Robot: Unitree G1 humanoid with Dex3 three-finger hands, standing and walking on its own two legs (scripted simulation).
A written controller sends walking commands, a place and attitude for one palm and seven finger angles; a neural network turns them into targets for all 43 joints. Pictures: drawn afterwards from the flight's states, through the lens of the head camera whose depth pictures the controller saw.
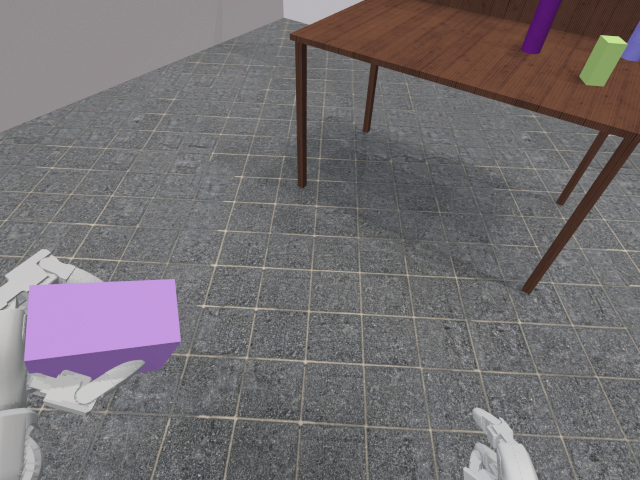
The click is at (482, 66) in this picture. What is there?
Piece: table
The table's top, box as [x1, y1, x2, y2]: [290, 0, 639, 142]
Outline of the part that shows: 290,33 290,39 639,142 639,60 629,61 620,57 603,87 585,85 578,76 597,40 595,38 550,29 540,52 538,54 529,54 523,52 520,49 529,24 417,0 364,0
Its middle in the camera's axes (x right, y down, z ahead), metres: +0.57 -0.72 +1.44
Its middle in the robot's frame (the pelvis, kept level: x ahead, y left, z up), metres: +1.59 -0.48 -0.05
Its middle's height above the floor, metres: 0.72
